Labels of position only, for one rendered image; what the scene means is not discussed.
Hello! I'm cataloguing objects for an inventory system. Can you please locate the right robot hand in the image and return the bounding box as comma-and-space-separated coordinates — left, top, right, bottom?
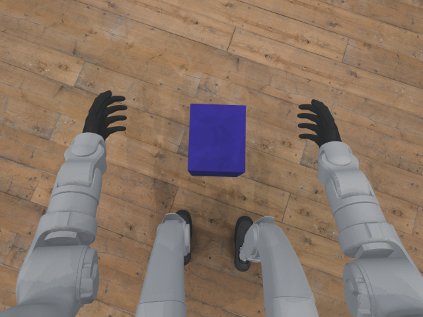
297, 99, 342, 148

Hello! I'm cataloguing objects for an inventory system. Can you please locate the right robot forearm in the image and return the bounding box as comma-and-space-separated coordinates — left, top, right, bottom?
317, 141, 423, 281

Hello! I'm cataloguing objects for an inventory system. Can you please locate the left robot upper arm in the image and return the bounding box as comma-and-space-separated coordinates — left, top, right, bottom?
0, 245, 99, 317

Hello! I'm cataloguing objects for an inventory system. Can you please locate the left robot forearm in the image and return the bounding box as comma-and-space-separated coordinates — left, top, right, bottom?
16, 132, 107, 304

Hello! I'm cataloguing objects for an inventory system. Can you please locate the robot right thigh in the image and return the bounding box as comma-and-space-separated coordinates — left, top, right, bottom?
249, 223, 319, 317

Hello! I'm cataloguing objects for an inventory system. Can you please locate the right robot upper arm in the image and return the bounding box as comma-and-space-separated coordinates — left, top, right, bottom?
343, 257, 423, 317

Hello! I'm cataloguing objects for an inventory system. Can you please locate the right robot foot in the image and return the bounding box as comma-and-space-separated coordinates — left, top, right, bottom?
234, 216, 253, 271

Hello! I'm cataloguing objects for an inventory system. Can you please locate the carton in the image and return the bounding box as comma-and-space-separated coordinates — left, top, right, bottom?
188, 104, 246, 177

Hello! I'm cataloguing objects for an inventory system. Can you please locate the left robot hand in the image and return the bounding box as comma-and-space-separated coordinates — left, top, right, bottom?
83, 90, 127, 141

